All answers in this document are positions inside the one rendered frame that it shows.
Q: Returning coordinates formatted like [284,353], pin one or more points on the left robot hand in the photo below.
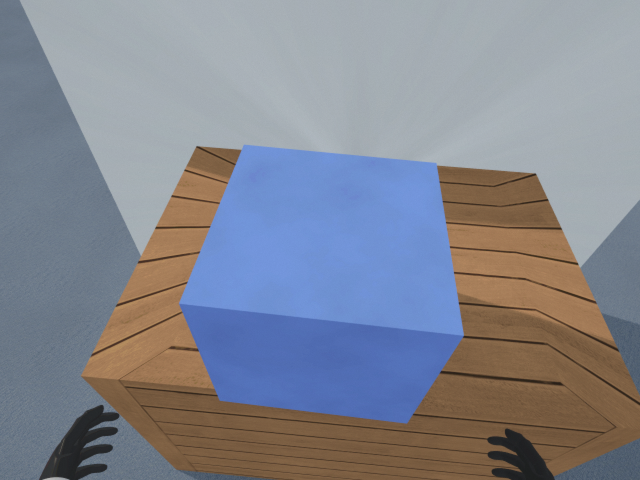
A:
[69,453]

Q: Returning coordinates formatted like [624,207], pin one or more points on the pedestal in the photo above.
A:
[537,356]

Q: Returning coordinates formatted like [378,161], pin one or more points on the right robot hand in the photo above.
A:
[531,464]

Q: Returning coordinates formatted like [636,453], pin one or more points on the carton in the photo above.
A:
[325,284]

